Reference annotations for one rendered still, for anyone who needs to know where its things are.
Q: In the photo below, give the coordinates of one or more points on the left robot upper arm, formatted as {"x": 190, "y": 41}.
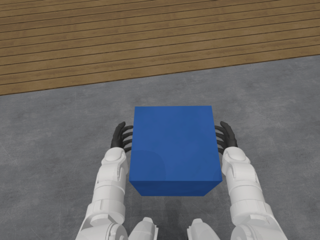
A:
{"x": 109, "y": 231}

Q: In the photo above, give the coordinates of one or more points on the robot left forearm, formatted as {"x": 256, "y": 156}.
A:
{"x": 108, "y": 196}

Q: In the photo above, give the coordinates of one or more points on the left robot thigh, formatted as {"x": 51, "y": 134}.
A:
{"x": 144, "y": 230}

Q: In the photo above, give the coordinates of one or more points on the carton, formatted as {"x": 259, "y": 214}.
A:
{"x": 174, "y": 151}

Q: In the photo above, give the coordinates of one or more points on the right robot upper arm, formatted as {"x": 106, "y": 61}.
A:
{"x": 246, "y": 231}

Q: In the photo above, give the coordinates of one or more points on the robot right forearm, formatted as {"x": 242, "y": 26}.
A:
{"x": 247, "y": 201}

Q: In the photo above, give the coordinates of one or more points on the right robot hand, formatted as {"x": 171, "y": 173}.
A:
{"x": 228, "y": 137}

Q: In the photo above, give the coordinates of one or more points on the robot left shin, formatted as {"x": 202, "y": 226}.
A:
{"x": 147, "y": 219}

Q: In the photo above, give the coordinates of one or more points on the left robot hand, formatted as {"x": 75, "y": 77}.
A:
{"x": 118, "y": 137}

